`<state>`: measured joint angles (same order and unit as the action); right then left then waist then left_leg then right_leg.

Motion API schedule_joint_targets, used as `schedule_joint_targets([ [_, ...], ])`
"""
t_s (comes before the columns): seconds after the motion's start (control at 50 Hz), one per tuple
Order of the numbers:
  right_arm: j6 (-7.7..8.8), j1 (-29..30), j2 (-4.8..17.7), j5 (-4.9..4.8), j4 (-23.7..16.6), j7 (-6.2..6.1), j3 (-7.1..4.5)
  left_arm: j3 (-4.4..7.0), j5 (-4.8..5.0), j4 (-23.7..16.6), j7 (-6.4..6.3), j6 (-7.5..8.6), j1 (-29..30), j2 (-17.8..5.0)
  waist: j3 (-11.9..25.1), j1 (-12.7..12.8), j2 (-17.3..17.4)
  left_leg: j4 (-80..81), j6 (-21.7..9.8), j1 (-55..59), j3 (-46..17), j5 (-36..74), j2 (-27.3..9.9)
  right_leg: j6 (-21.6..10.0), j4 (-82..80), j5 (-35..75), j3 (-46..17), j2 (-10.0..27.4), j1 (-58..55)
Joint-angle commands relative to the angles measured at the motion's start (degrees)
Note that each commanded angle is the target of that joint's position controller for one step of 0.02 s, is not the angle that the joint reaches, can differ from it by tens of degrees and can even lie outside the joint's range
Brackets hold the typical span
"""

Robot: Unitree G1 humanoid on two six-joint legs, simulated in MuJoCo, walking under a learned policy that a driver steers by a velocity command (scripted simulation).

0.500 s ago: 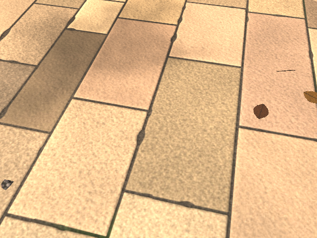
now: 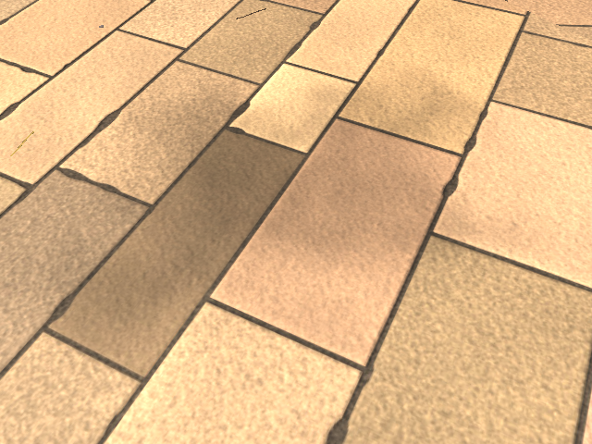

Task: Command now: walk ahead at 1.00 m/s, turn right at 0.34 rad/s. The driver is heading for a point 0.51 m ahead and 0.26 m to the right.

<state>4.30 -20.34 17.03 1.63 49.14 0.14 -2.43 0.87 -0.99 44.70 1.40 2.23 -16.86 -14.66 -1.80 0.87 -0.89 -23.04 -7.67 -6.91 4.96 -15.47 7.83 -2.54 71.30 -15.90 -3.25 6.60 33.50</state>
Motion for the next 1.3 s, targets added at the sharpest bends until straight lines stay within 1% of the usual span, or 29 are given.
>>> schedule_joint_targets([
  [0.02, 3.25, 2.10, 3.78, -0.55, -3.10, 0.50, -0.77, 0.87, 0.12, -2.74, 1.18, -1.20, 1.31, -3.37, -5.21, 0.69, 1.90, 17.71, -1.15, -4.42, -6.59, 19.90, -14.84, 0.05, -6.64, 7.77, 0.89, 1.45, 6.29],
  [0.08, 4.37, 1.58, 3.09, -0.95, -2.42, 0.85, -0.15, 0.00, 0.61, -5.02, 2.01, -0.06, 8.76, -2.33, -6.59, -0.42, 2.13, 19.17, 2.47, -5.75, 3.27, 35.59, -11.42, -1.76, -21.35, 21.15, 7.46, -0.85, 1.36],
  [0.16, 4.80, -1.64, 7.98, -1.01, -1.62, -1.11, -0.57, -0.01, 0.31, -5.10, 2.95, 0.39, 9.99, -4.17, -2.78, 0.30, 4.31, 12.97, 6.62, 7.70, 6.75, 70.69, -15.53, -5.36, -31.37, 25.50, 14.13, -7.59, -4.94],
  [0.2, 2.82, 0.13, 10.84, 0.21, -2.56, -2.89, -1.44, 1.53, -0.07, -1.97, 2.57, -0.07, -0.40, -8.55, 4.34, 6.45, 7.37, -2.92, 7.86, 11.24, 6.63, 83.55, -17.04, -6.72, -31.53, 18.26, 15.29, -12.70, -16.50],
  [0.22, 1.62, 3.65, 12.29, 0.86, -3.86, -3.34, -1.89, 3.01, -0.22, 1.60, 2.18, -0.30, -13.03, -11.56, 9.60, 12.94, 7.46, -19.44, 7.96, 7.18, 5.92, 85.32, -17.73, -8.50, -30.76, 14.48, 13.29, -14.06, -28.95],
  [0.24, 0.77, 8.31, 13.48, 0.73, -4.84, -3.21, -2.44, 4.80, 0.04, 4.49, 1.28, -0.59, -24.69, -14.12, 12.21, 19.95, 4.25, -45.27, 7.90, -2.09, 6.64, 68.28, -14.09, -12.57, -35.84, 12.27, 6.95, -10.83, -40.71],
  [0.26, 1.97, 11.19, 4.49, 1.72, -6.83, -1.76, -0.32, 6.10, 1.63, 5.28, 0.29, -1.51, -21.61, -16.87, 8.32, 14.39, -13.31, -70.55, 8.26, -24.47, 4.26, -6.71, -1.52, -14.34, -32.98, 20.82, -3.35, -4.78, -49.92],
  [0.28, 3.01, 2.34, 2.54, -0.86, -12.60, -1.31, 1.12, 7.14, -0.15, 2.52, 0.00, -1.75, -15.33, -22.70, 20.88, 5.33, -17.41, -83.33, 10.20, -42.58, -8.37, -14.84, -1.35, -28.41, -42.55, 9.59, -34.32, 7.13, -63.21],
  [0.3, 4.22, 6.10, 4.99, 0.26, -13.06, -1.02, 1.93, 6.85, 0.06, -0.37, -0.69, -1.96, -12.15, -17.99, 19.45, 7.43, -3.30, -77.74, 8.45, -45.57, -12.54, -9.04, -4.90, -27.17, -54.09, -5.73, -44.13, 9.24, -59.17],
  [0.32, 4.72, 8.72, 5.92, 0.52, -13.17, -0.51, 1.97, 5.61, 0.02, 0.57, -1.33, -1.92, -9.88, -13.01, 7.96, 3.94, 5.11, -68.39, 7.37, -43.96, -12.66, -4.13, -8.39, -22.86, -58.20, -9.94, -40.08, 7.62, -45.43],
  [0.38, 1.05, 8.80, 4.24, 2.76, -13.56, -0.22, 2.82, 4.27, 0.25, 0.69, -1.73, 0.24, -5.06, -10.50, -3.26, -3.61, 8.82, -54.40, 9.58, -32.77, -10.23, -5.07, -13.01, -18.42, -59.51, 6.91, -25.40, 0.68, -18.62],
  [0.44, -0.14, 13.00, 1.76, 1.48, -16.10, 0.12, 3.87, 4.36, 0.67, 0.50, -0.79, 2.57, -3.65, -11.95, -4.98, -4.07, 5.54, -33.33, 10.98, -22.20, -4.56, 2.32, -12.97, -15.19, -59.22, 41.81, -11.46, -4.95, -7.82],
  [0.48, 0.17, 16.36, -0.53, 0.70, -16.60, 0.64, 4.59, 4.40, 1.74, 1.56, -0.36, 2.80, -5.87, -10.55, -1.13, -0.69, 1.47, -19.47, 9.41, -15.50, -1.54, 16.39, -9.90, -9.85, -56.06, 48.65, -4.46, -9.93, -10.95],
  [0.5, 2.24, 23.42, 0.58, -1.63, -18.50, -0.22, 3.32, 3.58, 4.11, 0.66, -1.62, 2.99, -7.56, -6.96, 0.10, 3.72, 2.45, -13.82, 10.29, -15.22, -3.63, 22.07, -7.19, -8.32, -54.34, 38.88, -6.79, -8.92, -11.98],
  [0.56, 3.50, 24.77, 2.02, -1.65, -19.66, -0.35, 1.85, 4.08, 2.89, 3.17, -3.36, 1.29, -11.83, -9.94, 3.42, 4.87, -3.86, -1.87, 8.88, -13.28, -5.32, 32.34, -4.28, -5.62, -50.30, 30.28, -10.59, -6.55, -23.55],
  [0.6, 3.98, 18.03, 4.32, -0.79, -17.81, -0.22, 0.11, 4.18, 1.76, 2.56, -3.97, 0.22, -9.10, -9.65, 7.28, -0.10, -5.98, 0.23, 6.89, -5.79, -4.84, 34.49, -2.95, -2.71, -40.59, 37.18, -10.76, -6.82, -27.52],
  [0.62, 4.17, 9.32, 5.41, -0.42, -15.21, -0.05, -0.68, 4.04, 1.31, 0.95, -3.96, -0.06, -5.35, -9.25, 11.08, -5.25, -6.35, 0.68, 5.86, 2.62, -5.38, 40.04, -5.46, -0.34, -30.40, 37.22, -9.13, -8.21, -26.40],
  [0.64, 4.16, -1.95, 7.50, 0.59, -12.21, -0.01, -0.99, 2.85, 0.09, -2.08, -3.89, -0.08, -2.25, -5.72, 19.13, -9.50, -0.28, -6.23, 2.93, 17.70, -14.48, 61.67, -16.39, 2.45, -10.90, 15.09, -6.58, -11.40, -17.83],
  [0.66, 3.74, -1.62, 7.88, 1.85, -11.15, 0.95, -0.43, 1.22, 1.36, 0.05, -2.72, 0.19, -19.67, -0.43, 30.58, -0.96, 17.18, -9.48, -11.65, 33.82, -39.74, 72.21, -34.41, 4.52, 9.08, -25.53, -10.99, -17.85, -4.01],
  [0.68, 2.99, 0.22, 6.72, -0.03, -12.36, 1.43, -1.19, 1.66, 2.10, 2.64, -1.92, -0.34, -22.63, -5.80, 34.07, -2.81, 12.38, -6.19, -13.16, 32.20, -45.59, 53.58, -34.07, 4.42, 14.19, -21.07, -14.29, -13.43, -1.37],
  [0.72, 1.41, 11.38, 2.65, -1.17, -13.51, 0.84, 0.07, 3.10, 2.10, -1.09, -2.70, -1.71, -6.57, -10.00, 16.59, -2.03, 0.78, 0.14, -8.67, 10.95, -32.73, 31.24, -26.55, 5.53, 9.17, -13.19, -7.02, -8.28, 1.31],
  [0.76, 0.81, 13.95, 1.77, -0.15, -12.26, 0.89, 0.92, 3.35, 1.38, -2.71, -3.37, -2.86, -2.93, -8.55, 8.16, 0.97, 2.25, 4.49, -6.22, -5.16, -25.57, 30.00, -21.03, 5.68, 2.57, -10.01, -4.16, -5.95, -3.32],
  [0.8, 0.85, 14.24, 0.83, 0.06, -10.43, 1.29, 0.98, 2.39, 1.00, -2.38, -3.50, -2.90, -5.41, -4.15, 7.96, 2.88, 5.19, 5.07, -5.04, -10.61, -18.27, 38.37, -17.13, 5.92, -7.85, -9.06, -2.15, -5.00, -8.92],
  [0.86, 0.50, 13.38, 2.86, -0.14, -8.46, 0.87, 0.01, 1.52, 0.37, -2.69, -3.94, -2.48, -2.79, -2.13, 12.11, 2.16, 6.28, 4.23, -6.02, -10.16, -15.07, 44.72, -17.30, 6.54, -20.62, -4.94, -0.92, -4.32, -14.42],
  [0.94, -1.24, 13.45, 3.90, -0.61, -7.32, 0.26, -0.39, 2.23, 0.82, -2.80, -4.09, -3.91, 2.32, -4.75, 10.26, 0.40, 6.97, 7.74, -5.19, -13.15, -17.26, 12.82, -17.85, 5.58, -29.56, 0.48, -1.08, -3.89, -18.67],
  [1.02, -2.19, 11.33, 1.30, -1.16, -5.61, -0.18, 0.61, 2.24, -0.48, -3.23, -4.03, -3.41, 5.37, -4.39, 4.21, 0.39, 5.48, 7.15, 0.28, -17.57, -18.21, -10.32, -14.53, 2.15, -44.79, 6.29, -1.15, -3.44, -24.44],
  [1.06, -1.76, 7.14, 1.40, -1.04, -5.02, -0.17, 0.22, 3.53, -0.36, -2.54, -4.02, -3.00, 6.09, -9.45, 3.59, -3.33, -4.35, 3.86, 4.11, -17.30, -11.95, -8.64, -9.00, -1.13, -44.07, 3.02, -4.04, -0.53, -22.08],
  [1.1, -2.04, 11.05, 2.00, -0.71, -5.21, -0.57, -0.07, 2.49, -0.30, -2.01, -3.49, -2.13, 5.97, -4.04, 2.96, -1.41, -3.21, -0.14, 5.28, -10.88, -9.74, -2.84, -8.17, -0.10, -46.59, -3.95, -3.57, -2.16, -15.61],
  [1.3, -3.26, 12.00, 0.83, -1.26, -2.82, -0.92, -0.55, 2.82, 0.57, 0.43, -3.70, -0.60, 4.76, -4.18, 5.32, -1.04, -0.02, -5.40, 3.79, -5.66, -9.65, 14.04, -8.78, 1.16, -42.76, 11.81, -2.12, -3.59, -18.45],
])
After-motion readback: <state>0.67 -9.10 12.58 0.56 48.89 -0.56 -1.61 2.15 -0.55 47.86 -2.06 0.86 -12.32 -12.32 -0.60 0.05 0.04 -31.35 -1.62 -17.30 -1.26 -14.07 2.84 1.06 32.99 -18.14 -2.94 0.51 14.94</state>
